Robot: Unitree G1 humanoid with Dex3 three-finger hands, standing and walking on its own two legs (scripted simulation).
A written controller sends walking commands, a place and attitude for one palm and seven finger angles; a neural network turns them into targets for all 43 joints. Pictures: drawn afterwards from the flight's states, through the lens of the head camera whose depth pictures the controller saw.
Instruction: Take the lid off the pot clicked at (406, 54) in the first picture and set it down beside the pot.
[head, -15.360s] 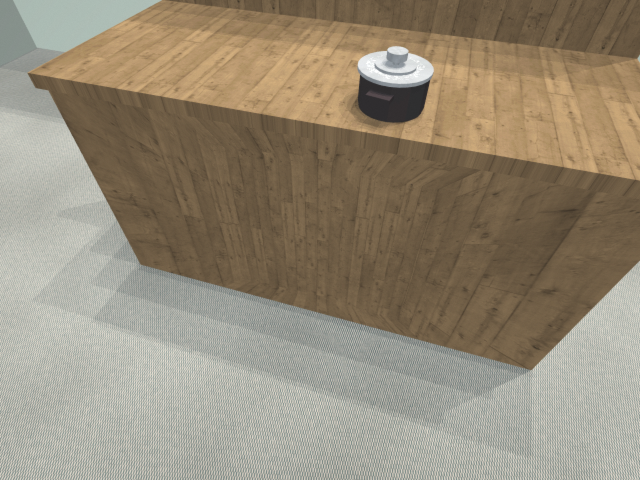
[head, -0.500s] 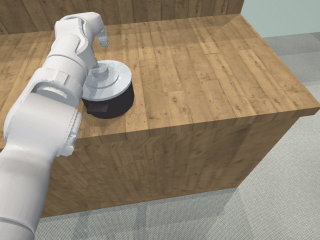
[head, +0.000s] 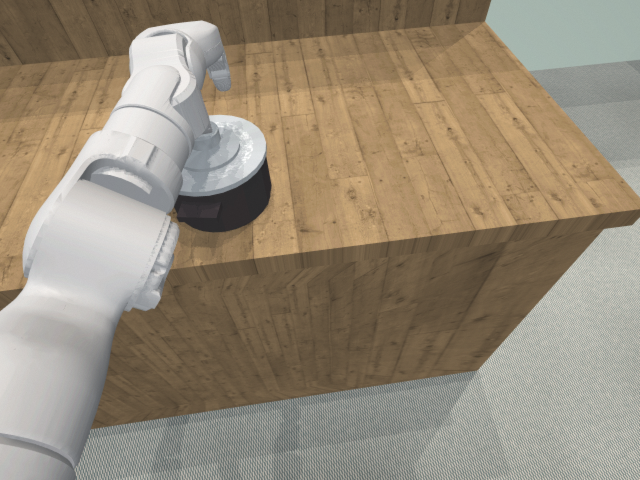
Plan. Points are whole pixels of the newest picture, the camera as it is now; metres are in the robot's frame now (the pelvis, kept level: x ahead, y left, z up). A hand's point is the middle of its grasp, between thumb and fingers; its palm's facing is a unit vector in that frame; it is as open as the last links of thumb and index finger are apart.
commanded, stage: move the open hand above the knob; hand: left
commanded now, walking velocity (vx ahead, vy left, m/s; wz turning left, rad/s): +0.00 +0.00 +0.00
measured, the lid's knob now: (202, 135) +0.53 +0.11 +0.15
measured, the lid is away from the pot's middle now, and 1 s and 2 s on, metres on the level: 0.00 0.00 0.00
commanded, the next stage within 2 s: lower the open fingers around the knob in 1.58 s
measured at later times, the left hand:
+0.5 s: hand (175, 103) +0.51 +0.12 +0.21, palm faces -0.27 -0.05 -0.96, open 10.2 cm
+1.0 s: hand (198, 102) +0.51 +0.09 +0.21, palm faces -0.27 -0.06 -0.96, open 10.2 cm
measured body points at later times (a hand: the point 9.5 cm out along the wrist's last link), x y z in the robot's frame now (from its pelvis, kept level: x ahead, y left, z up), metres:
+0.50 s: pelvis +0.00 +0.00 +0.00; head +0.04 -0.02 +0.45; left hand +0.52 +0.12 +0.27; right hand +0.05 -0.27 -0.14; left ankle -0.01 +0.11 -0.74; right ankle -0.04 -0.12 -0.74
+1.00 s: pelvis +0.00 +0.00 +0.00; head +0.04 -0.02 +0.45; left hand +0.52 +0.09 +0.26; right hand +0.02 -0.26 -0.14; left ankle -0.01 +0.11 -0.74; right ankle -0.04 -0.12 -0.74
